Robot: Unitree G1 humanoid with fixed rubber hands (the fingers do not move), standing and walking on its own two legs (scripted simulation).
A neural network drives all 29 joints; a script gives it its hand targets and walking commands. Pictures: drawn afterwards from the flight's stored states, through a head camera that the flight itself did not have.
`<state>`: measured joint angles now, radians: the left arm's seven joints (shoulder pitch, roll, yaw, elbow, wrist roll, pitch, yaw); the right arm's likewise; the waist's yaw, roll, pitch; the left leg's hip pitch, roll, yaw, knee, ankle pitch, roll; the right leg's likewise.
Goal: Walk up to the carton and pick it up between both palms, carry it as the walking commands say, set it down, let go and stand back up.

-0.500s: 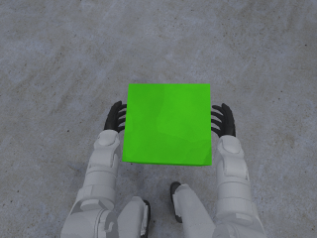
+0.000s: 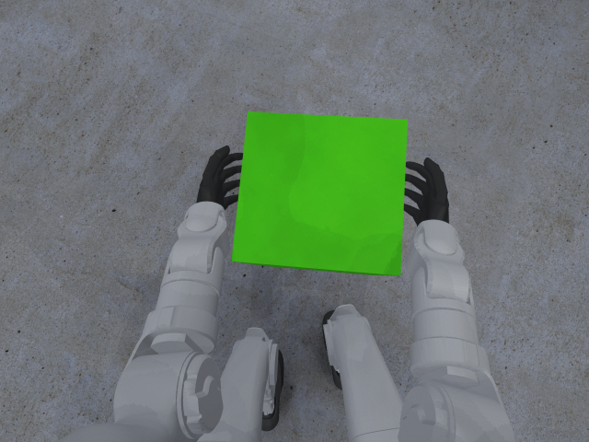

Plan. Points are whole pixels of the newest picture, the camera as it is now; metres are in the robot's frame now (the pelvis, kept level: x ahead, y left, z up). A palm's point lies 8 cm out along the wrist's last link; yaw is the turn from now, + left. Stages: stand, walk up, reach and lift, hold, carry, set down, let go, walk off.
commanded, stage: set down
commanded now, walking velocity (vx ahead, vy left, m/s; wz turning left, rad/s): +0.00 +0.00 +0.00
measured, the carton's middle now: (320, 207) +0.42 -0.06 -0.16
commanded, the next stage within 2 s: none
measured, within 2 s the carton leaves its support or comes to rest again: neither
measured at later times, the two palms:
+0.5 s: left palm (231, 202) +0.44 +0.08 -0.16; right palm (415, 213) +0.40 -0.21 -0.16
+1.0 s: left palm (242, 198) +0.48 +0.07 -0.24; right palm (401, 211) +0.42 -0.22 -0.25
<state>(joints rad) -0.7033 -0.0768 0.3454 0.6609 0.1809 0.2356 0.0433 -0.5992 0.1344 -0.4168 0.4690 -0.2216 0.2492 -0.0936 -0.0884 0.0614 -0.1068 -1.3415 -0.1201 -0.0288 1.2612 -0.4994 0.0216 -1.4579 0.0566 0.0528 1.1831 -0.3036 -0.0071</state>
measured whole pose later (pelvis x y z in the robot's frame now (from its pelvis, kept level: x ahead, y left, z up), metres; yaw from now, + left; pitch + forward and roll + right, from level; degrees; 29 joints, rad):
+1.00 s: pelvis -0.04 -0.01 -0.15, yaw +3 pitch +41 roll +4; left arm -1.12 0.06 0.35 0.78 0.13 0.30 0.10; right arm -1.03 0.00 -0.47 0.61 -0.20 0.34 -0.12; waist -0.11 0.06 -0.01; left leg -1.91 -0.15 0.02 1.80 -0.61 -0.01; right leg -2.05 0.05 0.04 1.71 -0.38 -0.02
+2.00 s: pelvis -0.05 -0.01 -0.25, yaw +4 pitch +30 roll +2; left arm -1.49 0.20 0.21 0.85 0.01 0.30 0.19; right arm -1.40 -0.23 -0.33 0.78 0.04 0.32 -0.18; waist -0.16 0.03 0.52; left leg -2.02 -0.17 0.04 2.20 -0.71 -0.01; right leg -2.17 0.03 0.01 2.08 -0.44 -0.02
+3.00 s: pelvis -0.05 +0.01 -0.26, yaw +5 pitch +36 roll -1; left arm -1.53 0.22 0.19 1.06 0.02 0.23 0.14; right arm -1.40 -0.27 -0.43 0.96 -0.06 0.25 0.03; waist -0.17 0.07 0.39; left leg -2.17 -0.23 0.03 2.22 -0.68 0.00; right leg -2.26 -0.03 -0.01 2.10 -0.45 0.00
